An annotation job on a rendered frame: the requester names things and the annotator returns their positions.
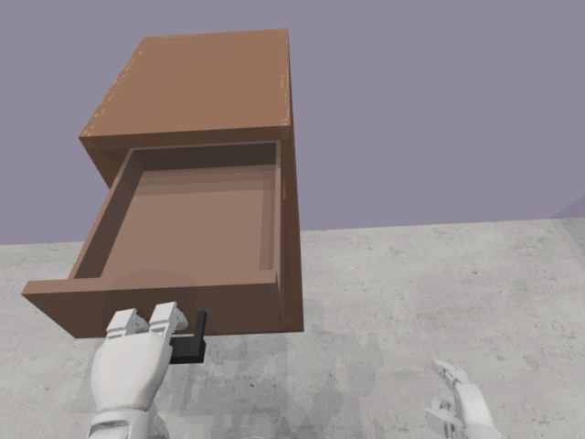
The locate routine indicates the drawer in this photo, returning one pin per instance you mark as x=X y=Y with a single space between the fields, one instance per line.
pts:
x=199 y=225

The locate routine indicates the cabinet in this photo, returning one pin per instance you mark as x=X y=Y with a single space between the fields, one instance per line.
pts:
x=200 y=89

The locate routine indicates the left robot forearm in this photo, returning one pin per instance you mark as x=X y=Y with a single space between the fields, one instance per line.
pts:
x=120 y=424

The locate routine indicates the handle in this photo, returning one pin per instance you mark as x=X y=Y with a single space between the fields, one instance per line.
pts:
x=188 y=350

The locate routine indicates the robot right hand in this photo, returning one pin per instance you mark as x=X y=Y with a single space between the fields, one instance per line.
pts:
x=449 y=416

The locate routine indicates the robot left hand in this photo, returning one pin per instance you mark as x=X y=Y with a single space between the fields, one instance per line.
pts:
x=130 y=366

